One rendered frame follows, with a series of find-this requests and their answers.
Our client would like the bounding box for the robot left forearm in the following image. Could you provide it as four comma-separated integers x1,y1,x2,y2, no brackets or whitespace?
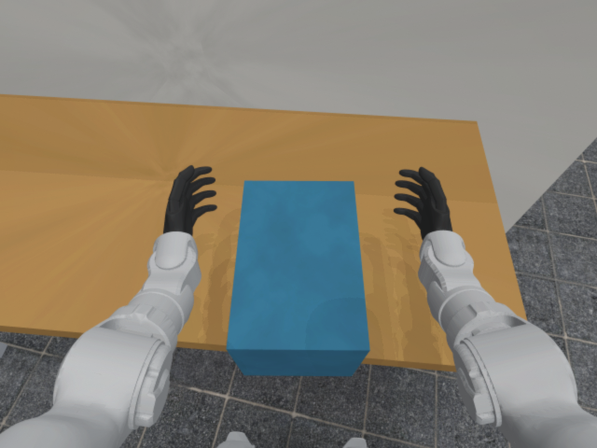
53,231,201,404

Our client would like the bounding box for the robot left upper arm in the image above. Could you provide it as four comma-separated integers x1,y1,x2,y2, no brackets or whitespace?
0,327,173,448

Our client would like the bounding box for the robot left hand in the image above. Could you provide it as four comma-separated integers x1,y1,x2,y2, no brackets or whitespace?
163,165,217,236

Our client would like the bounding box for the robot right upper arm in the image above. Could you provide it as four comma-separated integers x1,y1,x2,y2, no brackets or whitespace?
452,324,597,448

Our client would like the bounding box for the left robot shin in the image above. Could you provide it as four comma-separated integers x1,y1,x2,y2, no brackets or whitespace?
226,431,252,446

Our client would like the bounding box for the carton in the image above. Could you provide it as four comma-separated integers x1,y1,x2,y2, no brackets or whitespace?
227,181,370,376

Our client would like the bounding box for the robot right hand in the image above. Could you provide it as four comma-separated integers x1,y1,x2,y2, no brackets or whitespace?
394,167,452,239

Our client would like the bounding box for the table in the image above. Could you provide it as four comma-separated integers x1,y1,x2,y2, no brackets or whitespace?
0,94,527,372

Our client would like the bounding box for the robot right forearm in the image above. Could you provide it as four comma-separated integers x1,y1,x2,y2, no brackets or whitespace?
418,231,577,401

